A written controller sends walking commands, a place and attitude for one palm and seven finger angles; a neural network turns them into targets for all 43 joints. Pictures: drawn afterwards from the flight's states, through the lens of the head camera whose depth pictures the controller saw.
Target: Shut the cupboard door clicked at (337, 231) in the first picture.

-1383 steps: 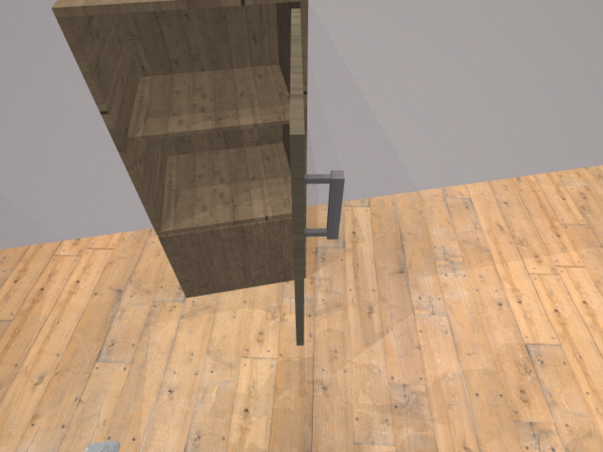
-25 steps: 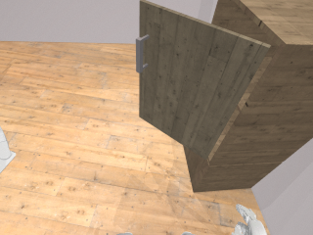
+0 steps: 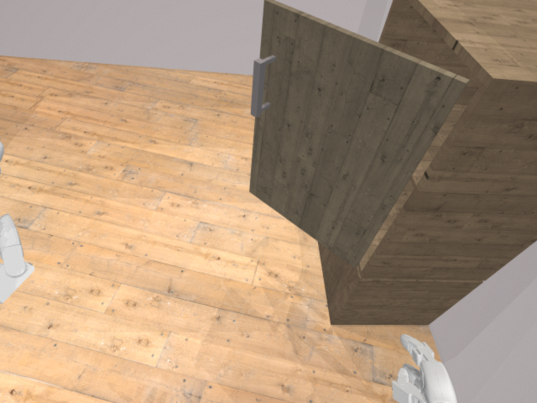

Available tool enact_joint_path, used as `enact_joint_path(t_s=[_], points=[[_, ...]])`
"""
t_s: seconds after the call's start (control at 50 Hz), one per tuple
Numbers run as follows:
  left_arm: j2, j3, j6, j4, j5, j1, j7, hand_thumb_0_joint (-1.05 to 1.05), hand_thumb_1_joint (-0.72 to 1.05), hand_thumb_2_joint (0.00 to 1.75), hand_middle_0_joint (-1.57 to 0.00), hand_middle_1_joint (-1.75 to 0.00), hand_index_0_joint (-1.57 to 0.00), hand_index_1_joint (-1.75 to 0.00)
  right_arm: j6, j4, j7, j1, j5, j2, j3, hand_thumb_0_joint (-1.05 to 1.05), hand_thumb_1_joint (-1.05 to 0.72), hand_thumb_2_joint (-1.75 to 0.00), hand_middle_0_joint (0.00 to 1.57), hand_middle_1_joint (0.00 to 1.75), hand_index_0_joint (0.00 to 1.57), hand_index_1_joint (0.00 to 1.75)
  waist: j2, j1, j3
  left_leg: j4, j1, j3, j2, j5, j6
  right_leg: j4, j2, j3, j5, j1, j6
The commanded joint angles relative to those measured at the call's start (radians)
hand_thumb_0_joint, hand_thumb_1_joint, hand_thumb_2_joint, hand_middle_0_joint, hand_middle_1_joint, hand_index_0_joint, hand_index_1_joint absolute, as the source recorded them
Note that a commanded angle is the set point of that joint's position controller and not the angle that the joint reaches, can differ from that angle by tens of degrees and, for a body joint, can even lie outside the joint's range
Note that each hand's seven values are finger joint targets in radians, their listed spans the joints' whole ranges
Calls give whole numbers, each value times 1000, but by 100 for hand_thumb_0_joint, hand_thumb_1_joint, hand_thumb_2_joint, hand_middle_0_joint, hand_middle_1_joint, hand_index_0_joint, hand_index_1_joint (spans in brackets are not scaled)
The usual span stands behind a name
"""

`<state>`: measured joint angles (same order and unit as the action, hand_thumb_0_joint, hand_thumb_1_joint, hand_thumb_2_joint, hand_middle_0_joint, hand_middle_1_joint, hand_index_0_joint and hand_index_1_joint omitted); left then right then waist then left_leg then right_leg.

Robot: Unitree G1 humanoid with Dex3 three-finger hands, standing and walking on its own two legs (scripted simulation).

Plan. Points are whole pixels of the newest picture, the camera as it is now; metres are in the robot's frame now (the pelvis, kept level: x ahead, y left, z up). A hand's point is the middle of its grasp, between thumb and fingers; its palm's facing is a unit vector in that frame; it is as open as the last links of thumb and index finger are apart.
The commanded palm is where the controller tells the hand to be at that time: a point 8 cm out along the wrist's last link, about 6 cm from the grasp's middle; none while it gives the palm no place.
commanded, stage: step back with the hand held close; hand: left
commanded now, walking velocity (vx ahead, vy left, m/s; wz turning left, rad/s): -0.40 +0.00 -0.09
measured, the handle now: (263, 86) +0.77 +0.05 +0.07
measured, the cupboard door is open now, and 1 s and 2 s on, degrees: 48 48 48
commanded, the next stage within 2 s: stop stepping back and stand still in 0.18 s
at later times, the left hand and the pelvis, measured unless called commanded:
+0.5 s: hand out of the picture +0.10 +0.27 +0.18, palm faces +0.34 -0.82 -0.46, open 7.4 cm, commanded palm +0.05 +0.31 +0.19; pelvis -0.12 +0.02 +0.01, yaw -4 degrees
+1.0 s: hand out of the picture +0.06 +0.34 +0.18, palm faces +0.47 -0.83 -0.30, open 7.4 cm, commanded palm +0.00 +0.37 +0.19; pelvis -0.16 +0.08 +0.00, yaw -3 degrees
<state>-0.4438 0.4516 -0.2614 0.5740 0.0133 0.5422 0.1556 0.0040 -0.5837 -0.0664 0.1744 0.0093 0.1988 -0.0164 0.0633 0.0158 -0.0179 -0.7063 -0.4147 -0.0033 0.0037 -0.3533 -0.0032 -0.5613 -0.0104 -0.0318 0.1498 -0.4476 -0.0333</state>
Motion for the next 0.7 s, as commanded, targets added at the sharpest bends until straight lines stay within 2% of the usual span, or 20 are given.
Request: enact_joint_path(t_s=[0.0,0.04,0.06,0.08,0.1,0.16,0.22,0.28,0.32,0.34,0.36,0.42,0.46,0.48,0.52,0.54,0.6,0.62,0.66,0.68], points=[[-201,178,-64,224,12,-58,24,0,90,90,-20,-30,-20,-30,77,150,-30,-58,-8,149,-65,0,-90,-90,20,30,20,30,-296,-2,-160,383,-111,-185,-269,242,-110,-187,54,1,-51,292,-9],[-161,174,-55,171,18,-48,13,0,90,90,-20,-30,-20,-30,115,148,-29,-74,12,146,-69,0,-90,-90,20,30,20,30,-386,-9,-113,480,-304,-276,-364,33,-171,-442,79,-14,218,321,0],[-139,148,-54,183,23,-68,10,0,90,90,-20,-30,-20,-30,123,124,-25,-60,14,138,-72,0,-90,-90,20,30,20,30,-323,-5,-63,432,-249,-255,-354,133,-172,-418,72,-26,252,238,12],[-116,121,-55,173,31,-63,6,0,90,90,-20,-30,-20,-30,134,107,-17,-45,10,136,-72,0,-90,-90,20,30,20,30,-257,-12,-66,374,-121,-217,-330,282,-151,-323,63,-18,288,168,18],[-103,95,-55,171,34,-48,1,0,90,90,-20,-30,-20,-30,145,94,-7,-36,6,136,-72,0,-90,-90,20,30,20,30,-253,-19,-99,337,10,-189,-313,386,-131,-212,54,6,293,129,15],[-93,41,-48,174,28,-82,-8,0,90,90,-20,-30,-20,-30,163,62,6,-52,11,139,-56,0,-90,-90,20,30,20,30,-272,-17,-138,300,174,-182,-293,506,-100,50,53,23,161,153,-2],[-151,79,-47,167,12,-125,-15,0,90,90,-20,-30,-20,-30,157,61,0,-73,20,144,-52,0,-90,-90,20,30,20,30,-235,-20,-151,290,94,-124,-226,385,-60,147,38,7,-155,294,1],[-179,100,-42,157,42,-65,-5,0,90,90,-20,-30,-20,-30,121,102,-6,-47,-7,99,-55,0,-90,-90,20,30,20,30,-3,0,-280,136,231,68,-74,313,13,178,-108,-100,-402,207,-3],[-245,172,-19,137,54,64,10,0,90,90,-20,-30,-20,-30,99,137,-6,-52,-17,104,-48,0,-90,-90,20,30,20,30,56,-22,-264,9,169,45,-14,40,19,252,-208,-201,-109,140,59],[-223,161,-3,130,55,101,16,0,90,90,-20,-30,-20,-30,85,141,-8,-56,-17,88,-32,0,-90,-90,20,30,20,30,52,-18,-211,-30,91,7,-17,25,17,262,-238,-241,18,136,126],[-217,162,10,131,54,89,23,0,90,90,-20,-30,-20,-30,75,141,-9,-57,-13,89,-21,0,-90,-90,20,30,20,30,36,-7,-164,-35,66,-10,-22,43,17,275,-241,-249,136,105,157],[-201,141,21,87,42,-25,37,0,90,90,-20,-30,-20,-30,85,126,-28,-56,-12,123,-19,0,-90,-90,20,30,20,30,-4,16,-27,163,139,-42,-44,12,-2,290,-136,-135,421,-7,104],[-158,100,14,27,30,-52,38,0,90,90,-20,-30,-20,-30,106,120,-41,-38,-16,135,-24,0,-90,-90,20,30,20,30,-63,18,32,287,117,-106,-81,-91,-29,255,-55,-97,426,9,72],[-145,86,12,30,30,-60,35,0,90,90,-20,-30,-20,-30,113,115,-43,-38,-14,140,-22,0,-90,-90,20,30,20,30,-169,21,27,404,85,-184,-118,-257,-28,186,-10,-49,443,43,56],[-132,60,14,95,12,-128,27,0,90,90,-20,-30,-20,-30,136,121,-49,-48,-16,152,-19,0,-90,-90,20,30,20,30,-373,13,31,660,-81,-344,-207,-540,-39,-93,95,57,292,217,26],[-132,53,16,101,8,-145,23,0,90,90,-20,-30,-20,-30,145,120,-46,-34,-10,143,-20,0,-90,-90,20,30,20,30,-365,5,37,675,-115,-353,-222,-528,-36,-158,99,62,264,248,25],[-102,14,34,109,6,-108,20,0,90,90,-20,-30,-20,-30,163,106,-30,-29,-3,135,-22,0,-90,-90,20,30,20,30,-267,-11,-2,604,-51,-237,-179,-387,-32,7,104,105,286,329,47],[-132,32,39,128,7,-84,20,0,90,90,-20,-30,-20,-30,165,105,-28,-32,-2,135,-20,0,-90,-90,20,30,20,30,-253,-10,-35,572,-8,-195,-152,-330,-17,87,99,111,280,354,54],[-139,37,44,145,7,-71,19,0,90,90,-20,-30,-20,-30,152,96,-22,-22,10,131,-21,0,-90,-90,20,30,20,30,-254,-4,-48,481,-22,-120,-106,-241,4,173,59,78,271,406,80],[-160,61,43,144,11,-67,18,0,90,90,-20,-30,-20,-30,143,90,-21,-14,14,125,-24,0,-90,-90,20,30,20,30,-203,-4,-61,383,-27,-83,-79,-193,7,212,11,26,284,394,104]])
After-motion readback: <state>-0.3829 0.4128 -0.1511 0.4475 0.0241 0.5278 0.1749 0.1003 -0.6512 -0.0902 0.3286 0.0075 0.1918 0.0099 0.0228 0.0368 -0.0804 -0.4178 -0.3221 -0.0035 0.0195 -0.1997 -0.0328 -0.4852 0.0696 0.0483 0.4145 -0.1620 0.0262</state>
